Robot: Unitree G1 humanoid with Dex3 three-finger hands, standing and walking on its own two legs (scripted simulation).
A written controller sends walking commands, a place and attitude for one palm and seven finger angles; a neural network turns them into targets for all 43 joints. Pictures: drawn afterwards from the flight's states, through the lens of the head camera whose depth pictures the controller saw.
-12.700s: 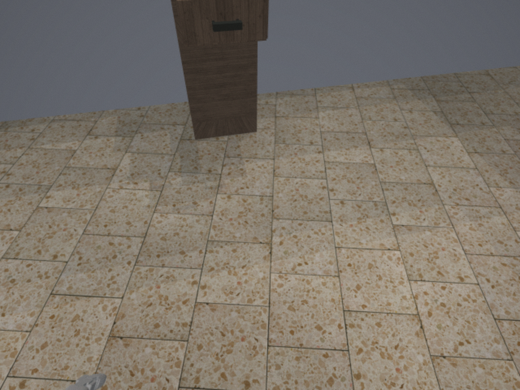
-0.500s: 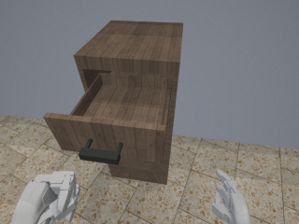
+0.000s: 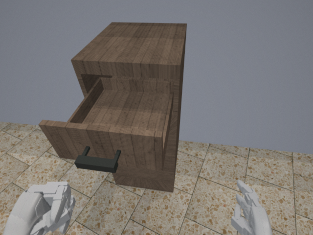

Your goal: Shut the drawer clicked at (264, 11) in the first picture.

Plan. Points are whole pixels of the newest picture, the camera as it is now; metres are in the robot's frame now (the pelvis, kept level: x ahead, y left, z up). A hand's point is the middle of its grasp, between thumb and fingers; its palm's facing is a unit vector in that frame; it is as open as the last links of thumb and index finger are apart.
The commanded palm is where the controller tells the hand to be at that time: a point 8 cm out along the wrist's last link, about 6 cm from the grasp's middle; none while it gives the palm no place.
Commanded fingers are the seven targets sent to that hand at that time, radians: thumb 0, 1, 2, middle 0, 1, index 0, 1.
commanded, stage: bring the fist close to the handle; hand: left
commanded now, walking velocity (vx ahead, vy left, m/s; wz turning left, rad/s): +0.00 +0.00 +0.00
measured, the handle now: (99, 157) +0.31 +0.21 +0.03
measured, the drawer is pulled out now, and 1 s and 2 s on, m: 0.27 0.27 0.26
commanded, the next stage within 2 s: push the drawer shut in 1.34 s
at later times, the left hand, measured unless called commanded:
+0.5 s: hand (82, 209) +0.15 +0.18 +0.07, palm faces +0.00 -1.00 -0.06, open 3.3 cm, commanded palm +0.12 +0.23 +0.08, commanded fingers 0.00 0.90 0.90 -1.40 -1.60 -1.40 -1.60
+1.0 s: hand (95, 201) +0.19 +0.18 +0.03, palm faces -0.04 -1.00 -0.05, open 3.3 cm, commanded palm +0.16 +0.23 +0.04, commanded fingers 0.00 0.90 0.90 -1.40 -1.60 -1.40 -1.60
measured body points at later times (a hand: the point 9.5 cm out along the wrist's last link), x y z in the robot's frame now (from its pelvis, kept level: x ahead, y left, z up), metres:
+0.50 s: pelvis +0.00 +0.01 -0.01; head +0.00 +0.00 +0.44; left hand +0.15 +0.23 +0.08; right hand +0.19 -0.21 -0.06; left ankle -0.02 +0.13 -0.72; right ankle +0.01 -0.09 -0.72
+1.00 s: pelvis -0.01 +0.02 -0.03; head +0.03 +0.02 +0.41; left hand +0.19 +0.23 +0.03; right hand +0.17 -0.21 -0.10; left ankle -0.02 +0.13 -0.72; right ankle +0.01 -0.09 -0.72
